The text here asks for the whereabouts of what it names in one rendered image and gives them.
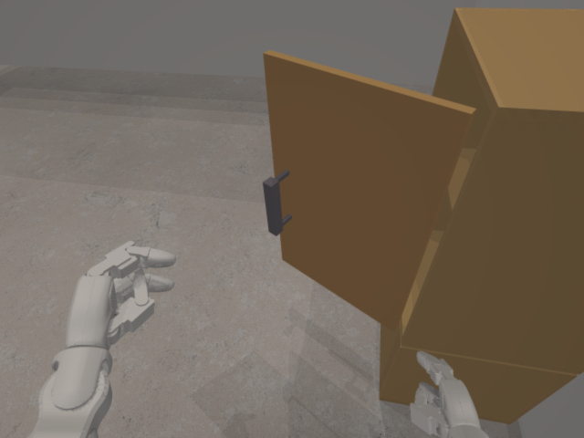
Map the left robot hand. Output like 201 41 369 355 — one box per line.
65 241 176 350

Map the robot left forearm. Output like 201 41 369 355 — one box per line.
27 345 112 438

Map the cupboard door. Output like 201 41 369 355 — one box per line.
263 50 476 332

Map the right robot hand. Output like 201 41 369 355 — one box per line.
410 351 481 438

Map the handle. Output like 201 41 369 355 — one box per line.
263 170 292 236

